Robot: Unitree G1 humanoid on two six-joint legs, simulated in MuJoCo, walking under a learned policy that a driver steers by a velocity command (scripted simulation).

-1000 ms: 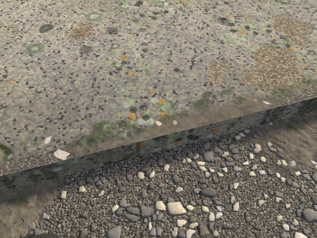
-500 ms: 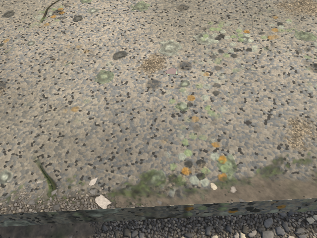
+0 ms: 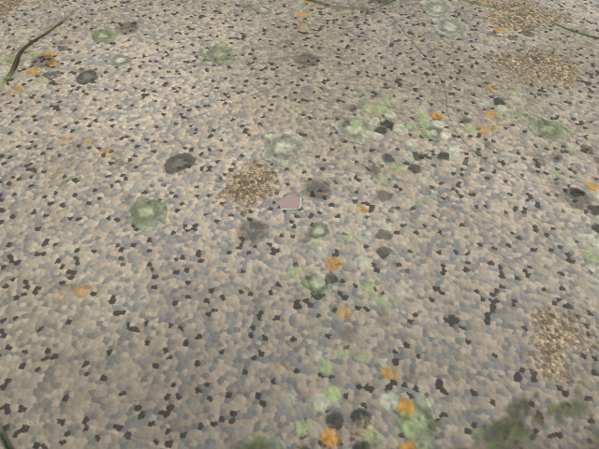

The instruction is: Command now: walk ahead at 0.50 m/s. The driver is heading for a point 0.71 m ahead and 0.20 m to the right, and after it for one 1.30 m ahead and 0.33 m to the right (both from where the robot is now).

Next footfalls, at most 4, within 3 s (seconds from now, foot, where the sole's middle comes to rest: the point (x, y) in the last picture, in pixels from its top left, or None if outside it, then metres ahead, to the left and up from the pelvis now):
0.18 right None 0.21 -0.10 -0.78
0.64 left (274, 434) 0.48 0.05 -0.66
1.24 right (387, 315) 0.75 -0.21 -0.66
1.62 left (315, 253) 0.93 -0.06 -0.66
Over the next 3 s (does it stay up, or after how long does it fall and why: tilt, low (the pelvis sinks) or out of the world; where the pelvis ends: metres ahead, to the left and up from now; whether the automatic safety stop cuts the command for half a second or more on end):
stays up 0.79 -0.12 0.12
